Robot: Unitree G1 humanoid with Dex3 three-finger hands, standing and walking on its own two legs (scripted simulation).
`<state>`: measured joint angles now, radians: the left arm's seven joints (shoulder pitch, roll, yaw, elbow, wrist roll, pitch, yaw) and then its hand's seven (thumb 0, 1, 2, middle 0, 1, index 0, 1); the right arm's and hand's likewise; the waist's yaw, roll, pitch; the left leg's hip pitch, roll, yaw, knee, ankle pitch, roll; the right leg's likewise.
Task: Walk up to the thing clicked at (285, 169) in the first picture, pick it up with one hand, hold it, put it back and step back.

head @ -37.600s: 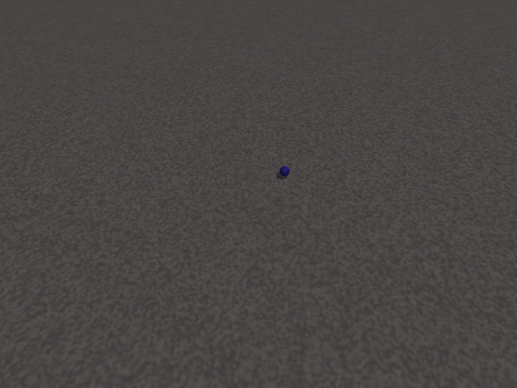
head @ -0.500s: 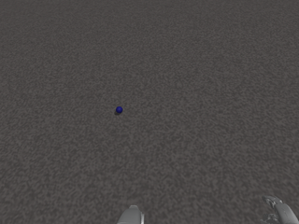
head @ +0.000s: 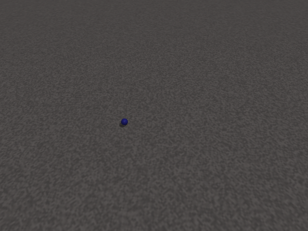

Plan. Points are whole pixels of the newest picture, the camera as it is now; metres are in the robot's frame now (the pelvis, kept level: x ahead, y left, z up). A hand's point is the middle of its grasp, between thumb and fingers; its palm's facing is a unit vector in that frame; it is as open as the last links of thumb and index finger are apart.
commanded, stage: step back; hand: left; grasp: from above
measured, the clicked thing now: (124, 121) +1.10 +0.25 -0.74
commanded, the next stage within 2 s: stand in 0.60 s
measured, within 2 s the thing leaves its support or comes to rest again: neither
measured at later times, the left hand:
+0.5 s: hand out of the picture +0.11 +0.27 -0.16, palm faces +0.06 -0.92 -0.38, open 7.4 cm
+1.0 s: hand out of the picture +0.12 +0.26 -0.14, palm faces -0.02 -0.94 -0.33, open 7.4 cm
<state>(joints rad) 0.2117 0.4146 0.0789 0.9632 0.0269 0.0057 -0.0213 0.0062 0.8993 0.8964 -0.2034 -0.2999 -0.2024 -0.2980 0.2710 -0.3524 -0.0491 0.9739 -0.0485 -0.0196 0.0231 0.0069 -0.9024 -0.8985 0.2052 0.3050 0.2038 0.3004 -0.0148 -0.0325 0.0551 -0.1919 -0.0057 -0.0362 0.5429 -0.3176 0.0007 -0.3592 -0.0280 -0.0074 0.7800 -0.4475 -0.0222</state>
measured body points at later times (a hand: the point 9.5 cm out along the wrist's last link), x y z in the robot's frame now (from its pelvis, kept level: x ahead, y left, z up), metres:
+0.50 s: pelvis +0.04 +0.00 -0.01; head +0.07 +0.01 +0.44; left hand +0.11 +0.32 -0.13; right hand +0.15 -0.29 -0.13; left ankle +0.09 +0.13 -0.73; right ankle +0.04 -0.12 -0.73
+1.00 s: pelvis +0.04 +0.01 +0.01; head +0.04 +0.01 +0.46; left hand +0.12 +0.31 -0.12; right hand +0.14 -0.29 -0.11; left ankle +0.09 +0.13 -0.73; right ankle +0.04 -0.12 -0.73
